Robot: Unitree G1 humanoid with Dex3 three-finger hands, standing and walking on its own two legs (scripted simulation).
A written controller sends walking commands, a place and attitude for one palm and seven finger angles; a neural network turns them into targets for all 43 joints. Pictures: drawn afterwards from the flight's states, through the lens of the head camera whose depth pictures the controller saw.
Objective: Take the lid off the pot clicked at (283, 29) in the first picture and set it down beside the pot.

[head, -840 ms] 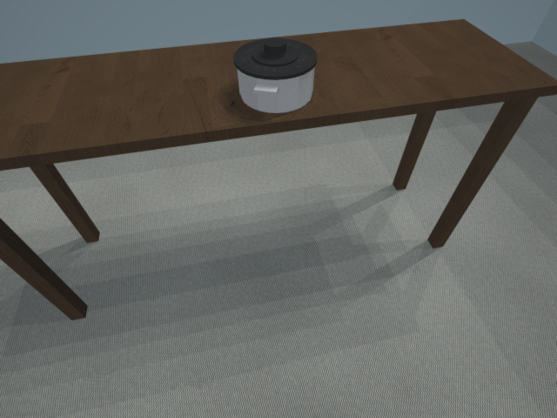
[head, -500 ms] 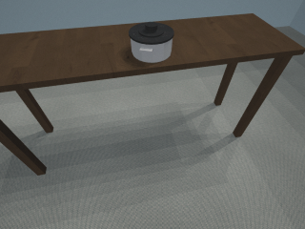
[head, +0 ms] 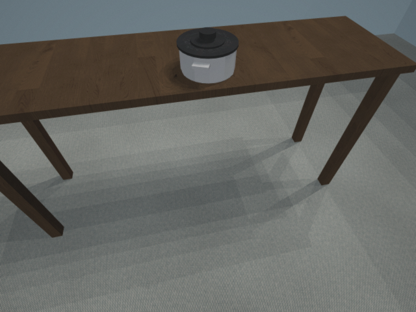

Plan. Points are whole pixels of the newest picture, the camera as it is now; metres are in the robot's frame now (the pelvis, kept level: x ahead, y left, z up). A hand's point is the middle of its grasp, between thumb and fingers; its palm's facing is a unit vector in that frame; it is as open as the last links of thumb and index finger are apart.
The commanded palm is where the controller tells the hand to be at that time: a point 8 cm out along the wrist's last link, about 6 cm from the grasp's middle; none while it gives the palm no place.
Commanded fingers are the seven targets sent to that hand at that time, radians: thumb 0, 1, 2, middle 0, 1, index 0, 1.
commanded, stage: walk to a spot facing it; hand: left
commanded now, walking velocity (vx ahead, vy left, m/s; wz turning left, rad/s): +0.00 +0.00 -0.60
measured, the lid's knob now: (207, 33) +0.87 +0.06 +0.13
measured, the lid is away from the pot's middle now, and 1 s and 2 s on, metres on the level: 0.00 0.00 0.00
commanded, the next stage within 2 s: turn to face it in 1.86 s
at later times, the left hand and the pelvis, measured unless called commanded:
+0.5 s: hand out of the picture +0.05 +0.15 -0.16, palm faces -0.15 -0.94 -0.31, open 7.4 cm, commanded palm none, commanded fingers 0.00 0.90 0.90 -0.20 -0.30 -0.20 -0.30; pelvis -0.02 -0.05 +0.00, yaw -15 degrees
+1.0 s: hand out of the picture +0.15 +0.15 -0.16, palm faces -0.44 -0.85 -0.30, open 7.4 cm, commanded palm none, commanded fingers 0.00 0.90 0.90 -0.20 -0.30 -0.20 -0.30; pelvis +0.01 -0.02 +0.00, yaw -32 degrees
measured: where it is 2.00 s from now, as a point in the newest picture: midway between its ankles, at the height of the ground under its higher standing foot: outside the picture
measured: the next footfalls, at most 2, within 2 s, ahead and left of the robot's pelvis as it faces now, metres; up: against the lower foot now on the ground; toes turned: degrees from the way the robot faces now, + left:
left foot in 1.04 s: +0.09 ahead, +0.09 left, +0.00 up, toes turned -40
right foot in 1.50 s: -0.02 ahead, -0.22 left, +0.00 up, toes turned -58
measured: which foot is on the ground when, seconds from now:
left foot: down 0.00-0.32, up 0.34-1.00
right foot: down 0.00-1.00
